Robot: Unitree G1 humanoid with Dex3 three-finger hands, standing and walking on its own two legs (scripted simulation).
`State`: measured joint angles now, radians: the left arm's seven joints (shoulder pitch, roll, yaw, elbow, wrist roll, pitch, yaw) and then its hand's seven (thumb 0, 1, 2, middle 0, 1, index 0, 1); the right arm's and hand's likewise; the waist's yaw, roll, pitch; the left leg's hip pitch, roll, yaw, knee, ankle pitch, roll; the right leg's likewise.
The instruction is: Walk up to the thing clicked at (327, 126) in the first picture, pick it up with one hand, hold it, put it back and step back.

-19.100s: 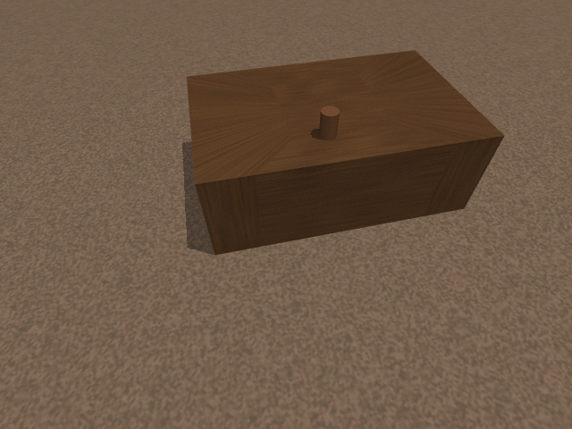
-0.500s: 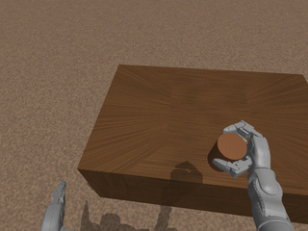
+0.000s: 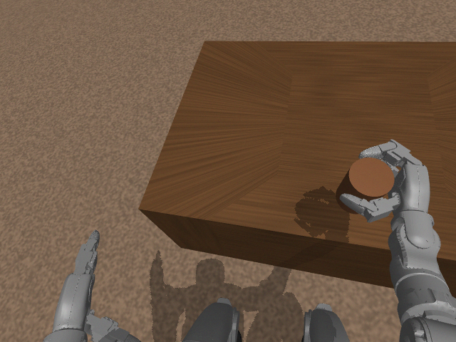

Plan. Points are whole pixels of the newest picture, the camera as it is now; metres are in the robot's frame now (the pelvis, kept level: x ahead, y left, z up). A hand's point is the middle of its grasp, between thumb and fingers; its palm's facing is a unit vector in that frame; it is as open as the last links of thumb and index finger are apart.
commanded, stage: crouch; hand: right
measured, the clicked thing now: (361, 187) +0.41 -0.16 -0.04
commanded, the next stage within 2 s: lower in 0.72 s
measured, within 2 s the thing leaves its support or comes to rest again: rests again in 1.78 s
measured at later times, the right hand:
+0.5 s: hand (354, 169) +0.47 -0.16 -0.07, palm faces +0.08 +1.00 +0.01, open 10.0 cm
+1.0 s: hand (348, 167) +0.49 -0.16 -0.10, palm faces +0.07 +1.00 +0.01, open 10.0 cm
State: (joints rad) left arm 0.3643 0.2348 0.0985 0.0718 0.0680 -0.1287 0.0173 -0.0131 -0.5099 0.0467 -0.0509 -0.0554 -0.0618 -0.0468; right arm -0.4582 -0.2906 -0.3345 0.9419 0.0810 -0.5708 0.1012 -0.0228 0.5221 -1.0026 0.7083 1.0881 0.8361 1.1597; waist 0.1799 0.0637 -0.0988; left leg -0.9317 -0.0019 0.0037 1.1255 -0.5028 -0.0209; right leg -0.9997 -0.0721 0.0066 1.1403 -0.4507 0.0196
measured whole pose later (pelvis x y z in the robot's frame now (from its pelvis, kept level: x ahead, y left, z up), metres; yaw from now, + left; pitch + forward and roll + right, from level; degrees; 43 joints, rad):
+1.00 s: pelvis -0.01 +0.00 -0.07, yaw +2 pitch +29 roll +5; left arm 0.42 0.25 0.03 -0.25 0.11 -0.03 -0.07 -0.01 -0.50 0.04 -0.05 -0.05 -0.06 -0.04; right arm -0.73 -0.48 -0.50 1.19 -0.02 -0.60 0.08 -0.02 0.52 -1.00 0.71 1.09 0.83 1.16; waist 0.32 0.01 -0.15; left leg -1.33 -0.04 0.05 1.42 -0.59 -0.01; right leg -1.43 -0.10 0.08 1.48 -0.55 0.03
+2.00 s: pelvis -0.03 +0.00 -0.14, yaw +4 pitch +32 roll +7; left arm 0.44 0.34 0.14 -0.45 0.10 -0.09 -0.08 -0.01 -0.53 0.06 -0.05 -0.04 -0.05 -0.05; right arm -0.78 -0.61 -0.55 1.19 -0.06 -0.59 0.09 -0.01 0.53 -1.02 0.71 1.10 0.83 1.17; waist 0.42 0.04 -0.16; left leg -1.58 -0.05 0.07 1.64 -0.63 -0.01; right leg -1.69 -0.10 0.12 1.71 -0.59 0.03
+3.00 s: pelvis -0.02 +0.00 -0.11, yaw +4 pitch +31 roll +7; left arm 0.47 0.31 0.10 -0.37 0.07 -0.04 -0.07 -0.01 -0.52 0.06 -0.06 -0.05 -0.05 -0.05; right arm -0.82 -0.68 -0.56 1.06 -0.05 -0.42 0.14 -0.02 0.61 -0.03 0.07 0.07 0.07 0.06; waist 0.38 0.01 -0.17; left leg -1.47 -0.06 0.07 1.55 -0.61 -0.01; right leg -1.59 -0.11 0.12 1.62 -0.58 0.03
